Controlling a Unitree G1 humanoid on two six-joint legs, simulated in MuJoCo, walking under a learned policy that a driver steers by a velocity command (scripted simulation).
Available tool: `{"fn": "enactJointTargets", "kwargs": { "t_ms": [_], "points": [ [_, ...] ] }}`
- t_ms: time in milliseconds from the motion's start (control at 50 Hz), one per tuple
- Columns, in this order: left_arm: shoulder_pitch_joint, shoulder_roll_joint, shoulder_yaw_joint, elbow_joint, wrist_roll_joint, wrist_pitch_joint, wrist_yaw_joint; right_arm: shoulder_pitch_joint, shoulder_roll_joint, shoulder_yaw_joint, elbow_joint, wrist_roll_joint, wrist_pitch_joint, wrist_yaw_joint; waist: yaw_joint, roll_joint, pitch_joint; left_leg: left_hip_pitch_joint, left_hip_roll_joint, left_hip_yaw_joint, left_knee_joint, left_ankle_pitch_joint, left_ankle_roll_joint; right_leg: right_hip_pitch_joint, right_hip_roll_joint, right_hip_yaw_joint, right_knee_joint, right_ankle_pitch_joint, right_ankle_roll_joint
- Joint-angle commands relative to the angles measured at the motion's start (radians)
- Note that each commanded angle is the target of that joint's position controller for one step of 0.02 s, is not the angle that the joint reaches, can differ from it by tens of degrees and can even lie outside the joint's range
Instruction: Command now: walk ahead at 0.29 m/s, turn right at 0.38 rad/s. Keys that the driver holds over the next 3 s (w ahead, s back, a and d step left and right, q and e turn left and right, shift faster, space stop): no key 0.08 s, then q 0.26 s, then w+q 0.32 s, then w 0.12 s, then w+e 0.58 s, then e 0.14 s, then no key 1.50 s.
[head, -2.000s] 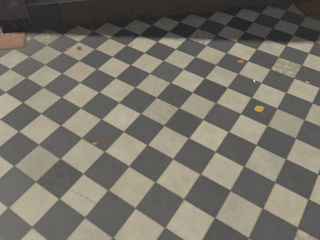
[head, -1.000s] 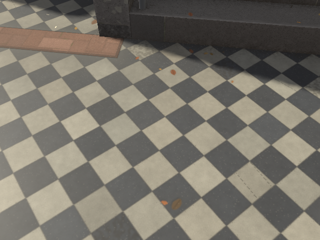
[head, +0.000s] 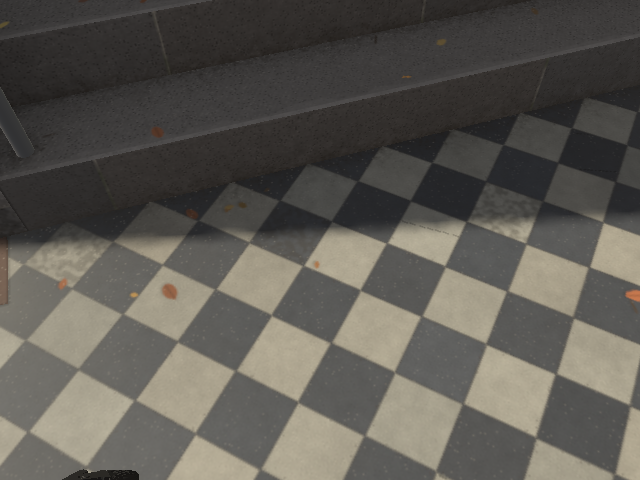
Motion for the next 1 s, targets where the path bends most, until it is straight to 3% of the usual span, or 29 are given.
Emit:
{"fn": "enactJointTargets", "kwargs": {
  "t_ms": [20,40,60,80,120,200,260,320,380,440,500,540,560,580,600,620,640,660,680,700,720,780,840,880,940,960,1000],
  "points": [
    [0.204,0.147,0.041,-0.015,-0.01,-0.016,0.01,-0.029,-0.118,-0.012,-0.102,0.02,-0.046,0.002,0.096,-0.008,-0.287,-0.508,0.014,-0.142,0.265,0.064,0.027,0.647,-0.33,0.432,-0.239,0.663,-0.245],
    [0.139,0.111,0.03,-0.024,-0.017,-0.016,0.012,-0.047,-0.12,-0.017,-0.092,-0.003,-0.037,-0.009,0.067,0.011,-0.221,-0.467,0.042,-0.136,0.199,0.112,0.025,0.513,-0.288,0.362,-0.266,0.634,-0.206],
    [0.101,0.095,0.022,-0.033,-0.007,-0.016,0.014,-0.031,-0.131,-0.025,-0.09,-0.008,-0.019,-0.014,0.032,-0.003,-0.198,-0.39,0.056,-0.143,0.17,0.14,0.028,0.407,-0.264,0.313,-0.3,0.656,-0.191],
    [0.088,0.107,0.024,-0.032,0.006,-0.019,0.014,-0.007,-0.121,-0.027,-0.088,-0.009,-0.001,-0.017,0.008,-0.015,-0.197,-0.331,0.052,-0.141,0.144,0.168,0.026,0.338,-0.255,0.287,-0.326,0.68,-0.19],
    [0.077,0.091,0.016,-0.01,0.014,-0.035,0.017,0.046,-0.08,-0.019,-0.065,-0.01,0.023,-0.02,-0.022,-0.019,-0.205,-0.286,0.049,-0.136,0.056,0.231,0.015,0.296,-0.239,0.202,-0.351,0.764,-0.184],
    [0.059,0.075,0.004,0.037,0.024,-0.035,0.04,-0.008,-0.051,-0.008,-0.062,-0.009,0.036,-0.017,-0.01,-0.06,-0.191,-0.266,0.051,-0.141,-0.187,0.41,0.006,0.311,-0.201,0.067,-0.376,0.739,-0.127],
    [0.068,0.112,0.012,0.066,0.03,-0.023,0.056,-0.087,-0.065,-0.009,-0.089,0.0,0.041,-0.008,0.031,-0.07,-0.163,-0.269,0.034,-0.131,-0.301,0.471,0.009,0.355,-0.217,0.038,-0.397,0.646,-0.11],
    [0.083,0.131,0.02,0.086,0.022,0.004,0.068,-0.128,-0.086,-0.019,-0.125,0.001,0.053,-0.002,0.052,-0.068,-0.125,-0.339,0.03,-0.127,-0.315,0.379,0.013,0.426,-0.272,0.065,-0.389,0.532,-0.135],
    [0.107,0.136,0.026,0.093,0.012,0.026,0.077,-0.164,-0.073,-0.02,-0.158,0.002,0.07,0.006,0.074,-0.058,-0.102,-0.415,0.034,-0.121,-0.302,0.266,0.025,0.497,-0.341,0.12,-0.395,0.328,-0.151],
    [0.135,0.145,0.032,0.092,0.003,0.024,0.08,-0.203,-0.056,-0.017,-0.185,0.01,0.069,0.022,0.095,-0.048,-0.066,-0.482,0.037,-0.113,-0.32,0.191,0.05,0.567,-0.381,0.168,-0.424,0.103,-0.149],
    [0.144,0.167,0.042,0.088,-0.004,0.019,0.077,-0.214,-0.042,-0.013,-0.199,0.018,0.05,0.043,0.094,-0.055,-0.074,-0.443,0.015,-0.065,-0.385,0.16,0.078,0.604,-0.376,0.136,-0.392,0.167,-0.119],
    [0.117,0.187,0.049,0.08,-0.016,0.021,0.071,-0.176,-0.039,-0.015,-0.187,0.023,0.043,0.053,0.061,-0.059,-0.099,-0.31,-0.028,-0.004,-0.491,0.196,0.104,0.559,-0.342,0.07,-0.33,0.243,-0.081],
    [0.089,0.196,0.053,0.076,-0.026,0.021,0.068,-0.114,-0.045,-0.023,-0.164,0.021,0.041,0.055,0.019,-0.061,-0.129,-0.177,-0.073,0.039,-0.582,0.267,0.123,0.51,-0.305,0.016,-0.251,0.32,-0.052],
    [0.071,0.183,0.051,0.072,-0.033,0.016,0.067,-0.003,-0.083,-0.045,-0.125,0.018,0.039,0.051,-0.032,-0.045,-0.186,0.02,-0.11,0.041,-0.641,0.338,0.153,0.42,-0.255,-0.051,-0.099,0.388,-0.012],
    [0.029,0.132,0.035,0.045,-0.018,0.005,0.064,0.148,-0.182,-0.083,-0.092,0.017,0.04,0.036,-0.092,0.078,-0.244,0.265,0.017,-0.179,-0.68,0.352,0.228,0.192,-0.178,-0.131,0.192,0.287,0.062],
    [-0.013,0.033,0.004,-0.027,0.022,-0.027,0.053,0.198,-0.303,-0.103,-0.105,0.008,0.029,0.029,-0.07,0.328,-0.254,0.519,0.259,-0.698,-0.753,0.439,0.408,-0.266,0.016,-0.087,0.49,-0.349,0.126],
    [-0.05,0.083,0.01,-0.023,-0.002,-0.067,0.032,0.21,-0.225,-0.078,-0.125,-0.003,0.016,0.031,-0.105,0.219,-0.279,0.577,0.291,-0.753,-0.796,0.458,0.456,-0.409,-0.006,0.103,0.611,-0.428,0.113],
    [-0.051,0.119,0.016,-0.024,-0.03,-0.088,0.013,0.162,-0.173,-0.065,-0.137,-0.001,0.008,0.028,-0.077,0.177,-0.212,0.546,0.26,-0.637,-0.784,0.508,0.422,-0.458,-0.053,0.123,0.601,-0.346,0.091],
    [-0.03,0.132,0.018,-0.002,-0.024,-0.091,0.007,0.103,-0.141,-0.056,-0.153,0.006,0.009,0.025,-0.041,0.098,-0.162,0.458,0.222,-0.513,-0.777,0.57,0.375,-0.426,-0.095,0.105,0.544,-0.261,0.084],
    [-0.026,0.137,0.023,0.014,-0.005,-0.089,0.008,0.051,-0.116,-0.045,-0.17,0.009,0.012,0.021,-0.017,0.058,-0.117,0.356,0.197,-0.447,-0.799,0.627,0.345,-0.37,-0.12,0.094,0.461,-0.191,0.09],
    [-0.014,0.133,0.026,0.023,0.001,-0.081,0.006,0.02,-0.099,-0.034,-0.184,0.004,0.013,0.016,0.008,0.064,-0.099,0.274,0.171,-0.4,-0.826,0.685,0.327,-0.293,-0.13,0.088,0.403,-0.139,0.099],
    [-0.031,0.079,0.009,0.019,0.002,-0.064,0.005,0.023,-0.145,-0.041,-0.187,0.001,0.009,0.001,0.018,0.073,-0.068,0.161,0.119,-0.292,-0.881,0.792,0.301,-0.197,-0.099,0.041,0.237,0.003,0.132],
    [-0.104,0.046,-0.01,0.004,-0.009,-0.061,0.001,0.046,-0.159,-0.043,-0.177,-0.004,0.004,-0.008,-0.016,0.103,-0.04,0.113,0.076,-0.186,-0.908,0.769,0.252,-0.114,-0.072,0.012,0.012,0.199,0.121],
    [-0.15,0.049,-0.014,-0.01,-0.019,-0.061,-0.006,0.09,-0.155,-0.041,-0.158,-0.007,-0.003,-0.006,-0.043,0.111,-0.023,0.128,0.095,-0.175,-0.933,0.706,0.242,-0.091,-0.065,0.004,-0.061,0.272,0.102],
    [-0.174,0.067,-0.012,-0.028,-0.026,-0.061,-0.017,0.1,-0.15,-0.041,-0.133,-0.005,-0.008,-0.002,-0.039,0.105,0.012,0.207,0.142,-0.156,-0.933,0.698,0.231,-0.119,-0.066,0.023,-0.113,0.261,0.056],
    [-0.169,0.075,-0.01,-0.031,-0.024,-0.063,-0.022,0.093,-0.154,-0.044,-0.129,-0.004,-0.006,-0.004,-0.029,0.103,0.011,0.241,0.154,-0.143,-0.912,0.75,0.223,-0.12,-0.062,0.026,-0.122,0.233,0.038],
    [-0.109,0.102,0.003,-0.022,-0.021,-0.062,-0.027,0.072,-0.172,-0.05,-0.131,-0.008,0.002,-0.012,0.009,0.12,-0.045,0.304,0.16,-0.104,-0.811,1.043,0.2,-0.044,-0.018,0.005,-0.112,0.15,0.003]
  ]
}}
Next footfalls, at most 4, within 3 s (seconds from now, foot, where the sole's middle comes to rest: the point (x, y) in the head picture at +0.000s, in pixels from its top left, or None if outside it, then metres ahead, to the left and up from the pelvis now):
0.60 left None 0.20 0.17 -0.75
1.06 right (300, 394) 0.60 0.06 -0.75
1.50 left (204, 321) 0.78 0.28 -0.75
1.88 right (300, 325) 0.76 0.06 -0.75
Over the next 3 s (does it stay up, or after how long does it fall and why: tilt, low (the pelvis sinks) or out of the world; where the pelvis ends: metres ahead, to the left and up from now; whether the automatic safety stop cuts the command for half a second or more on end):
stays up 0.73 0.14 0.03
